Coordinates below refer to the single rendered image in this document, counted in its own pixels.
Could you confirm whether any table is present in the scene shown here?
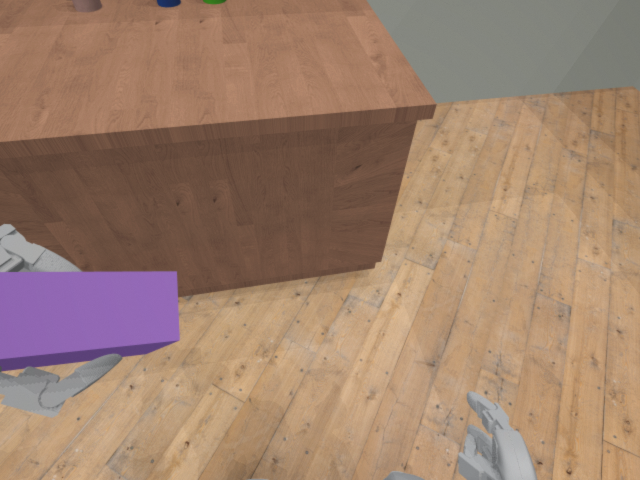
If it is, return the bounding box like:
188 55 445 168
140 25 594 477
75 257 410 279
0 0 437 297

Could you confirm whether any robot left hand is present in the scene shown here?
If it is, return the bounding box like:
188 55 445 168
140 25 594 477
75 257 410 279
0 224 122 418

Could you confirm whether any robot right hand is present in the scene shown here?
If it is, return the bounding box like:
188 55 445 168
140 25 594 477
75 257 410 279
458 391 537 480

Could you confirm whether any sponge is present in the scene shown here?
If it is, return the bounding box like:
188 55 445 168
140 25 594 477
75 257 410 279
0 271 180 371

